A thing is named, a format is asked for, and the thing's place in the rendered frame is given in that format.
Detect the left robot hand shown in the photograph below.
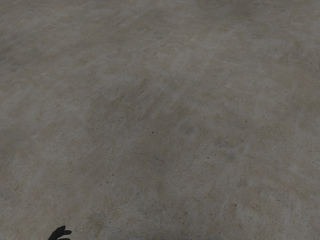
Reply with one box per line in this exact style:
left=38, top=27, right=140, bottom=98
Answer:
left=48, top=225, right=72, bottom=240

